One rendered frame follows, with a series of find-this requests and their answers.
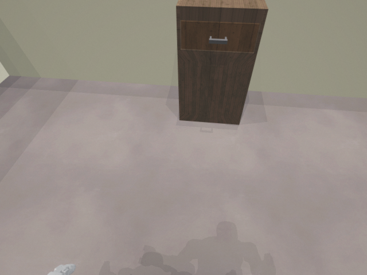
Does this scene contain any drawer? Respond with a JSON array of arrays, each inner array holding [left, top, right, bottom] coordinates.
[[181, 20, 260, 52]]

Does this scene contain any cabinet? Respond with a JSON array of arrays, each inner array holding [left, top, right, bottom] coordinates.
[[176, 0, 268, 125]]

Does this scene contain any handle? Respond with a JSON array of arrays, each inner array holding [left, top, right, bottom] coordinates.
[[209, 36, 228, 44]]

